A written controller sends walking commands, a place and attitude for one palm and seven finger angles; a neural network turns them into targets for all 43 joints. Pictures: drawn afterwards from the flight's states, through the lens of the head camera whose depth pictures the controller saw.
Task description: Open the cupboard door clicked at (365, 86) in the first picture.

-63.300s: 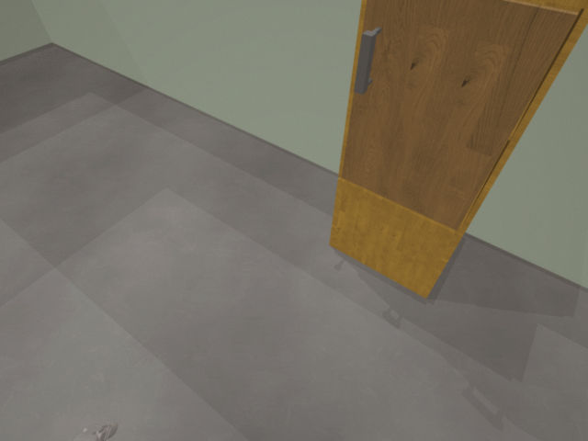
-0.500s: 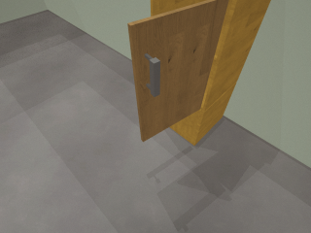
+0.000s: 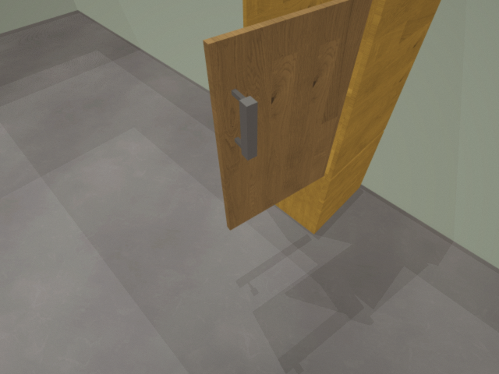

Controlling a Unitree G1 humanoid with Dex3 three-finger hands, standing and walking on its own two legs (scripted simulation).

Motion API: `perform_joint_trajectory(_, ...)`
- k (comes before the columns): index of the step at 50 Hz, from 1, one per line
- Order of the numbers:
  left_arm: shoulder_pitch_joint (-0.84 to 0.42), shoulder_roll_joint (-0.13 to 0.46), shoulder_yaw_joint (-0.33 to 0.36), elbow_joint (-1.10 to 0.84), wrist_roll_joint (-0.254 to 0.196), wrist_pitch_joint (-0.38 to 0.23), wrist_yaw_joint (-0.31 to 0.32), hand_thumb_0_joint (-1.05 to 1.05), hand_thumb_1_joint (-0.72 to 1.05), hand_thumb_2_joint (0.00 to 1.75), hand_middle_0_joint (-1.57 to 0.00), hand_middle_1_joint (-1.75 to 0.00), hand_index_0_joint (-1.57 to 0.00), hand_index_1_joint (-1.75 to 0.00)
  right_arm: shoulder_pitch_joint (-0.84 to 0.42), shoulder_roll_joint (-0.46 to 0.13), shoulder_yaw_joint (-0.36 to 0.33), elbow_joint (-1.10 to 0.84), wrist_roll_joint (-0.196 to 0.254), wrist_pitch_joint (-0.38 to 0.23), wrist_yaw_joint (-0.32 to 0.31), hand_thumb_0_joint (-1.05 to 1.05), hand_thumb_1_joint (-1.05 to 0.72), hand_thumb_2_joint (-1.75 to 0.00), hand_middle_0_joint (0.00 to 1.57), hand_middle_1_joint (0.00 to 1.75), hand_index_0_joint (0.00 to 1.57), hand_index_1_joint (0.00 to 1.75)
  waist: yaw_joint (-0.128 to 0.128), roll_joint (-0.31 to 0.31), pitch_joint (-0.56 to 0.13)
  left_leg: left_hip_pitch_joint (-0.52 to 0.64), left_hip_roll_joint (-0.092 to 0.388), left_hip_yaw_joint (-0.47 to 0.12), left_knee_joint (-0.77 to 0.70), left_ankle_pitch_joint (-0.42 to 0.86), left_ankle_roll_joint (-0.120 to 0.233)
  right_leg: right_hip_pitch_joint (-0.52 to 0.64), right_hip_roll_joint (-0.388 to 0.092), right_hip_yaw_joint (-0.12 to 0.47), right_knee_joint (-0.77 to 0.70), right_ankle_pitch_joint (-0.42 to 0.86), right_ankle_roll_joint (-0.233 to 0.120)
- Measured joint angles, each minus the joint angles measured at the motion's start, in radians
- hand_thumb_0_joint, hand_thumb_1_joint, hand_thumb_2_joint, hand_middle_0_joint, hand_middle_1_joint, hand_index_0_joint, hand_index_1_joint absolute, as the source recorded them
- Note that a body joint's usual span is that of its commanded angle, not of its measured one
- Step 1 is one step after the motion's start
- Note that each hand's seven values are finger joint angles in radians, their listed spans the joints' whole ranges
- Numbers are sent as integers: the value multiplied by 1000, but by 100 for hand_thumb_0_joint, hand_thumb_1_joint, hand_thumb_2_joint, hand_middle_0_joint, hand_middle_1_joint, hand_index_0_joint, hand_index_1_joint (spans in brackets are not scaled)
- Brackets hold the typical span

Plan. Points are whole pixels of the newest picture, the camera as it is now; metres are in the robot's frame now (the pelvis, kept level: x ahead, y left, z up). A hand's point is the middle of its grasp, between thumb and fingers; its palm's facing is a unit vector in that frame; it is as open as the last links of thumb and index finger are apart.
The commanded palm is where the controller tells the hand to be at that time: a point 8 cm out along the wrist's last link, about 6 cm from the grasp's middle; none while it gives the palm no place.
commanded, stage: look to check the result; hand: left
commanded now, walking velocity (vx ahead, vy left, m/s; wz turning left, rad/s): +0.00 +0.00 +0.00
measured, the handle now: (243, 124) +0.57 +0.05 +0.07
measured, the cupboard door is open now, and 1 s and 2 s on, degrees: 79 79 79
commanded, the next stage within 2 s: stand and wait in 0.12 s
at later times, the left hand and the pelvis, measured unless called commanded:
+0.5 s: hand out of the picture +0.09 +0.23 -0.16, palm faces -0.02 -0.95 -0.32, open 7.4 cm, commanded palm none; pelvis +0.02 +0.00 +0.00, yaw +0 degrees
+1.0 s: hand out of the picture +0.08 +0.23 -0.16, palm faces -0.01 -0.95 -0.31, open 7.4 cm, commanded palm none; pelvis +0.02 +0.00 +0.00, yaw -1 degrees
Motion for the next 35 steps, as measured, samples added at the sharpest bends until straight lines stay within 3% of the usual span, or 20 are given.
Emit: perform_joint_trajectory(35, 8, -6, -5, -4, -2, -4, 3, 0, 90, 90, -21, -30, -20, -30, 17, 9, 5, 7, 3, -2, -4, 0, -91, -90, 21, 30, 20, 30, -4, -14, -7, 43, 8, 6, -27, -16, -6, 44, 7, 6, -36, -7, -6)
